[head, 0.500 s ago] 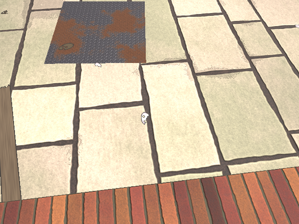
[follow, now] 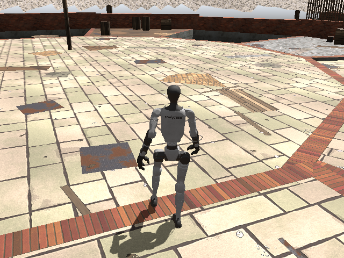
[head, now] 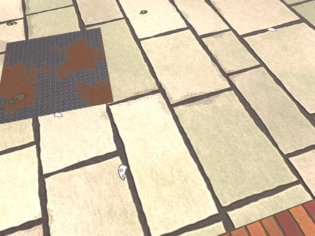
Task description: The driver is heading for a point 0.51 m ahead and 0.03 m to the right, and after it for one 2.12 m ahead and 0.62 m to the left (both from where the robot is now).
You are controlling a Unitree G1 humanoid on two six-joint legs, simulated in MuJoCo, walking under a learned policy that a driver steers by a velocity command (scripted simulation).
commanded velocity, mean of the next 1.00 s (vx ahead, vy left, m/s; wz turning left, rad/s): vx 0.38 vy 0.00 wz -0.28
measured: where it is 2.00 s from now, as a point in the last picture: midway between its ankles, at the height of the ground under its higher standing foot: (185, 235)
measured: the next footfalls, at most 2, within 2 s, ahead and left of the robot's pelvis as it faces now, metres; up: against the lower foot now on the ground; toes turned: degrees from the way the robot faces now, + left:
left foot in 0.14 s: +0.25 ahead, +0.12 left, +0.00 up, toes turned -8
right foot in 0.68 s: +0.42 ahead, -0.19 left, +0.00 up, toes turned -23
